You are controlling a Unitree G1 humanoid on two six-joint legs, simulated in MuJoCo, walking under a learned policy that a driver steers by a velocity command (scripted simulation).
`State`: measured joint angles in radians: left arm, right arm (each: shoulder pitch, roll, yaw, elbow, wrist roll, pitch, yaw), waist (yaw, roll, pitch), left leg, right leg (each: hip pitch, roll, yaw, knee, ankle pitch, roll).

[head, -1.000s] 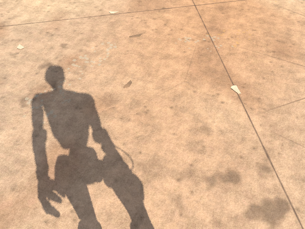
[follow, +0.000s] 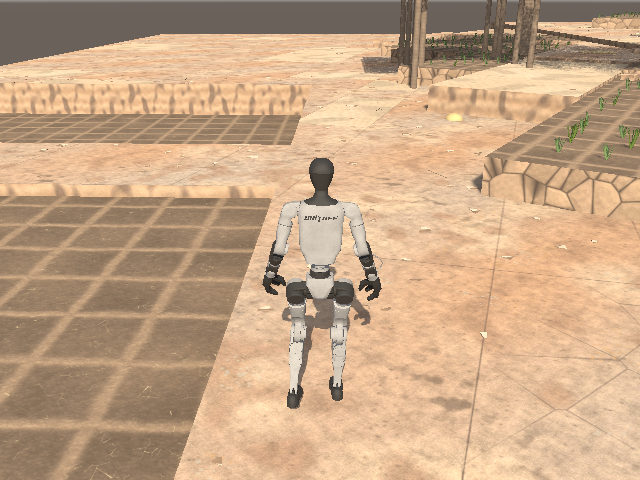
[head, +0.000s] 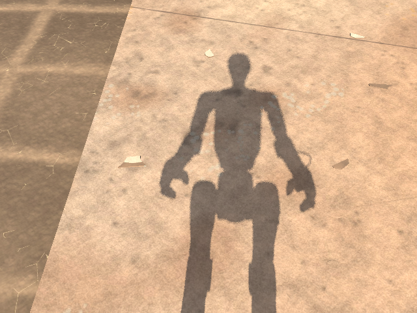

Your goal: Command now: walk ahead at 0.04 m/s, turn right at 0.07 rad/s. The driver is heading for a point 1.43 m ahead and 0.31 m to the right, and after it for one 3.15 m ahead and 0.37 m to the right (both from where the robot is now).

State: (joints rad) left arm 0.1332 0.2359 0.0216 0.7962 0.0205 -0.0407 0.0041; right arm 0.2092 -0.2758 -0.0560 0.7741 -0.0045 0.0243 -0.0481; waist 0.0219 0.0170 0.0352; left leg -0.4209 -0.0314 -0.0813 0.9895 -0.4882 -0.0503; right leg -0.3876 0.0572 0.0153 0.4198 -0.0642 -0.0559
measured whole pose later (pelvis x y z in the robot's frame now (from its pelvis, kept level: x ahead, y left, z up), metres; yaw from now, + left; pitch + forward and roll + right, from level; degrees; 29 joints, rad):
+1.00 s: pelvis +0.16 -0.08 +0.00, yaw -21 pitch +3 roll -1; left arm 0.35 0.26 0.04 0.75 0.00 -0.07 -0.01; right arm 0.15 -0.27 -0.05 0.73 0.02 -0.08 0.05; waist 0.05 0.05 -0.01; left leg -0.69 0.07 0.00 0.66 0.06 0.02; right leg 0.07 0.06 -0.03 0.19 -0.31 -0.06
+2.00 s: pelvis +0.70 -0.18 +0.01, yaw +1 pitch +2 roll -1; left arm 0.44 0.27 0.05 0.82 -0.03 -0.07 -0.01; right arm 0.04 -0.26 -0.02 0.63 0.01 -0.09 0.03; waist 0.13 0.04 0.02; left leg -0.55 0.04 -0.06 0.57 -0.06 -0.01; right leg -0.07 0.03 0.03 0.32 -0.29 -0.02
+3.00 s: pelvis +1.19 -0.31 +0.01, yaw -17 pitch +1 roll -2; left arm 0.30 0.26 0.05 0.78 0.01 -0.09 -0.01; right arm 0.17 -0.28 -0.05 0.77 0.02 -0.06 0.03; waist 0.05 0.05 0.01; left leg -0.69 0.08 -0.05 0.67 0.13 0.01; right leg 0.05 0.09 -0.09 0.19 -0.26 -0.08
